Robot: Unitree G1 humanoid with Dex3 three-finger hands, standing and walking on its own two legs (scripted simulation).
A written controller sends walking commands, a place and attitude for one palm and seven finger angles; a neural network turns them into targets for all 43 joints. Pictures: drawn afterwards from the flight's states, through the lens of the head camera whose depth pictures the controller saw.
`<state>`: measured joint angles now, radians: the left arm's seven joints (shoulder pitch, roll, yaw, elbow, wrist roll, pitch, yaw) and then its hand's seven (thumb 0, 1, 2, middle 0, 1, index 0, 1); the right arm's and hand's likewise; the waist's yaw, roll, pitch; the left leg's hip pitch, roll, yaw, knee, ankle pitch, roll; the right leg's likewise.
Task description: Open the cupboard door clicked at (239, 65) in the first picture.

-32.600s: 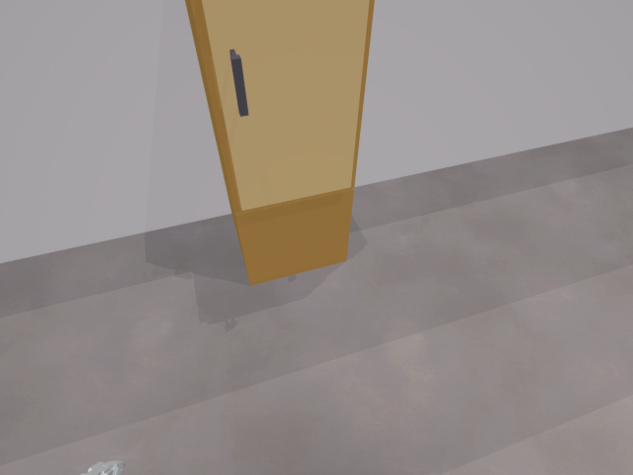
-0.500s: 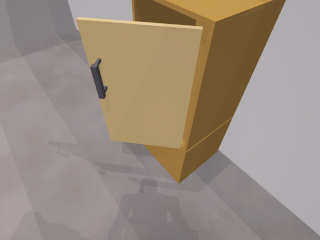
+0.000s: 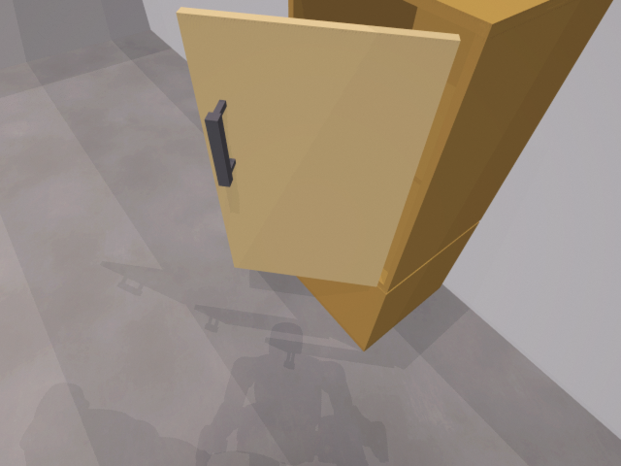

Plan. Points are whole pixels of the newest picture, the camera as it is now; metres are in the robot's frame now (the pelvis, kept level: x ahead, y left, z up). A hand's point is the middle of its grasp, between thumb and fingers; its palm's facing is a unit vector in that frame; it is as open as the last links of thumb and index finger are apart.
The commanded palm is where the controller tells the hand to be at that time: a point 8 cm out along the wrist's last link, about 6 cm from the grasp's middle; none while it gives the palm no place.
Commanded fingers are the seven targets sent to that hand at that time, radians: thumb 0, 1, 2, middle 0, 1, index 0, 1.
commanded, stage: come to a stop and stand still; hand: left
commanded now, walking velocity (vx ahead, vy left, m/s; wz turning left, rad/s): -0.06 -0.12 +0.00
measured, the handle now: (223, 144) +0.55 +0.19 +0.08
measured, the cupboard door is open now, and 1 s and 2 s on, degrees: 43 43 43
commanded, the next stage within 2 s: look again from close up in 1.58 s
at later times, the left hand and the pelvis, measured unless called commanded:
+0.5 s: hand out of the picture +0.09 +0.19 -0.16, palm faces -0.02 -0.98 -0.21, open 7.3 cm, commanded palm none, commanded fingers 0.00 0.90 0.90 -0.20 -0.30 -0.20 -0.30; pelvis +0.01 +0.01 +0.01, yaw -1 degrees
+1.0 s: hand out of the picture -0.02 +0.13 -0.15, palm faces -0.01 -0.98 -0.20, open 7.3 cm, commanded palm none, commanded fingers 0.00 0.90 0.90 -0.20 -0.30 -0.20 -0.30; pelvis -0.01 -0.03 +0.02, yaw -1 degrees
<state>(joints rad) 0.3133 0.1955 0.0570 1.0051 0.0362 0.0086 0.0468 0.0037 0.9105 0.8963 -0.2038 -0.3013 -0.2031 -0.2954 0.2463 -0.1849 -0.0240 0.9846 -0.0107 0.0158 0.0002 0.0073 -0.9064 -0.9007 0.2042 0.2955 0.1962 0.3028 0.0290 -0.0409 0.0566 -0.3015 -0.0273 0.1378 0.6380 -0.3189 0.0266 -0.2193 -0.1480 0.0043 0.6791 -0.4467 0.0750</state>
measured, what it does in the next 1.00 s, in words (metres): steps on the spot: right foot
